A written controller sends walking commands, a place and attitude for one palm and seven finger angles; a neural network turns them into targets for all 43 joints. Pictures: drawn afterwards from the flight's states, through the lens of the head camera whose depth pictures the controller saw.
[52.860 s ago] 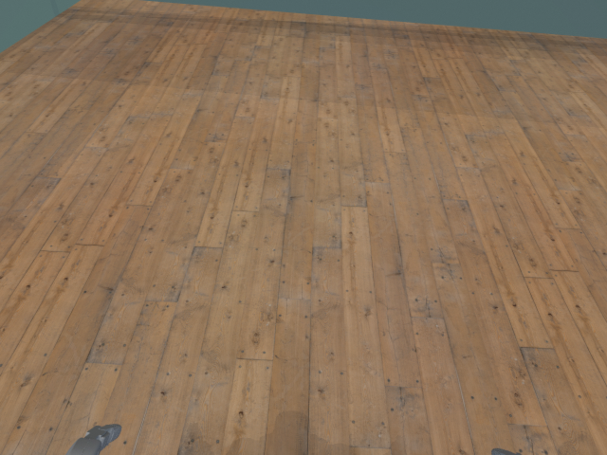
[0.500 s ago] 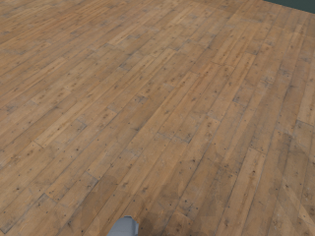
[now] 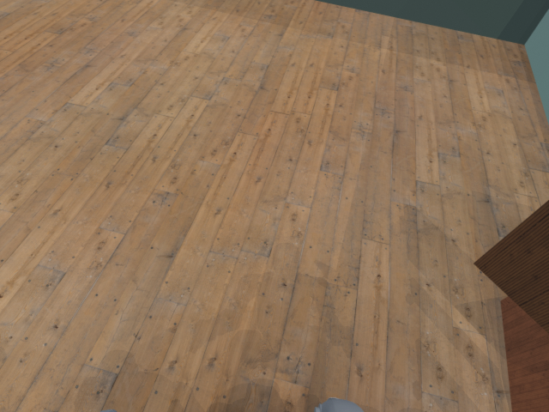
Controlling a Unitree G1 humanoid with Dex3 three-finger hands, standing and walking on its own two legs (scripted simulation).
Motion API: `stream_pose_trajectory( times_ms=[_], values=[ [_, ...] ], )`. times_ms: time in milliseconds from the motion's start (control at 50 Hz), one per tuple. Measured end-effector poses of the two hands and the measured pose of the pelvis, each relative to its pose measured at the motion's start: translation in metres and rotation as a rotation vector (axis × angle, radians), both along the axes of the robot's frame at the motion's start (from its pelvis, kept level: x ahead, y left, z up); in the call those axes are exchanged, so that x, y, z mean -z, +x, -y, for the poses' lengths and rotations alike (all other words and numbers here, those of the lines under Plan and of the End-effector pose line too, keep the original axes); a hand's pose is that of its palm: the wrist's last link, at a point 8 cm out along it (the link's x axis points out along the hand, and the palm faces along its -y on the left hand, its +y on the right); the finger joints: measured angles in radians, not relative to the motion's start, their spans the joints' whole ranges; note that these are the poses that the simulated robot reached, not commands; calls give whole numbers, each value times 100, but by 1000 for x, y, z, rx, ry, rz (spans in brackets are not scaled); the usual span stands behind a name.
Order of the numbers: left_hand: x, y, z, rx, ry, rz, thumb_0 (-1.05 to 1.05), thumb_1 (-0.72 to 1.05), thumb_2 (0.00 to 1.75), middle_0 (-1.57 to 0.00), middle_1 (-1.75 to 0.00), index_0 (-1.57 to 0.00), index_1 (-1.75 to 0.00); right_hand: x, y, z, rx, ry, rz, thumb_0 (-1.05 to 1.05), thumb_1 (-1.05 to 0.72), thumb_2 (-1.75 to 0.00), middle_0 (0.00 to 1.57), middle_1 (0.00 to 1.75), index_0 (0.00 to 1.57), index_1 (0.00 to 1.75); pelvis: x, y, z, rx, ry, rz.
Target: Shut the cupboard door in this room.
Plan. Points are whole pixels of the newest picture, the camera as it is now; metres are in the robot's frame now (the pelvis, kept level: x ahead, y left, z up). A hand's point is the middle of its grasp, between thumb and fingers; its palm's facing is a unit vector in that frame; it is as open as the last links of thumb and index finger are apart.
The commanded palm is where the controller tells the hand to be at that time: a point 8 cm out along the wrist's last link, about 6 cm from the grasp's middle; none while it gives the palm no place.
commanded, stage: turn to face it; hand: left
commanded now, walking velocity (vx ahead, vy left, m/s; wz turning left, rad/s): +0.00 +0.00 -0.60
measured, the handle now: out of the picture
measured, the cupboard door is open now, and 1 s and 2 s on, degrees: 51 51 51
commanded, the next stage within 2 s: take the last steps up to it in 1.50 s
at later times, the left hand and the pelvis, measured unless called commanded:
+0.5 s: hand (206, 395) +0.16 +0.12 -0.15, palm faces -0.26 -0.93 -0.24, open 7.3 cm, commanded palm none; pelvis +0.03 -0.05 +0.00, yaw -16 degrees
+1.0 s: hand (222, 341) +0.25 +0.11 -0.17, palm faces -0.54 -0.80 -0.25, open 7.4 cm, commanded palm none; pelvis +0.05 -0.03 -0.01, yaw -36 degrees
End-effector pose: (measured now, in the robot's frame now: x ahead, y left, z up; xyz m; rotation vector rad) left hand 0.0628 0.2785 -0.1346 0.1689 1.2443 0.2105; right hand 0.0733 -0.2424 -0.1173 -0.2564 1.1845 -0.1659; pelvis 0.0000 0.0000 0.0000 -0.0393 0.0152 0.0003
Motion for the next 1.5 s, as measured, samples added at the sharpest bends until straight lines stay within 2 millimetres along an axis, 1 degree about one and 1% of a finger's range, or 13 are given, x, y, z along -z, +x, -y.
stream_pose_trajectory(
  times_ms=[160,240,360,460,620,700,800,880,960,1060,1140,1320,1500],
  values=[
    [-5,84,55,210,45,92,0,91,90,-20,-30,-20,-30,39,-84,52,207,37,-155,0,-90,-90,20,30,20,30,19,11,32,106,43,-1],
    [-15,100,84,268,57,119,0,91,90,-20,-30,-20,-30,45,-99,67,267,47,-204,1,-91,-90,20,30,19,30,16,12,42,148,52,2],
    [-21,103,109,317,38,76,0,91,90,-20,-30,-20,-30,31,-78,72,309,73,-115,1,-91,-90,20,30,19,30,3,17,51,216,74,-6],
    [-15,104,116,343,9,49,0,91,90,-20,-30,-20,-30,25,-53,69,328,75,-39,0,-91,-90,20,30,19,30,1,24,50,267,72,-8],
    [5,112,90,363,-10,-15,0,90,90,-20,-30,-21,-30,11,-11,54,357,32,75,0,-91,-90,20,30,19,30,7,41,28,363,54,-15],
    [20,128,72,389,-9,-46,0,91,90,-20,-30,-20,-30,6,-8,43,368,-13,109,0,-91,-90,20,30,20,30,14,49,16,416,42,-13],
    [14,153,68,458,-8,-56,0,91,90,-20,-30,-20,-30,-4,-32,31,416,-26,65,0,-90,-90,20,30,20,30,5,53,12,480,21,-10],
    [6,174,80,523,-3,-52,0,91,90,-20,-30,-20,-30,-2,-60,26,495,-15,24,0,-90,-90,20,30,20,30,1,55,13,534,7,-11],
    [1,197,109,612,3,-27,0,91,90,-20,-30,-20,-30,8,-97,25,591,10,-15,0,-90,-90,20,30,20,30,4,55,21,592,6,-4],
    [-2,224,162,733,19,65,0,91,90,-20,-30,-20,-30,37,-150,31,712,57,-63,0,-90,-90,20,30,20,30,19,49,43,657,36,11],
    [-12,228,193,790,29,112,0,91,90,-20,-30,-20,-30,45,-174,37,780,76,-117,0,-90,-90,20,30,20,30,18,46,50,692,36,11],
    [-14,227,221,852,3,69,0,91,90,-20,-30,-20,-30,24,-162,42,834,76,-53,1,-91,-90,20,30,19,30,3,54,61,763,62,6],
    [19,246,211,848,-40,0,0,90,90,-20,-30,-20,-30,20,-124,29,854,20,4,0,-91,-90,20,30,19,30,15,86,53,818,29,0]
  ],
)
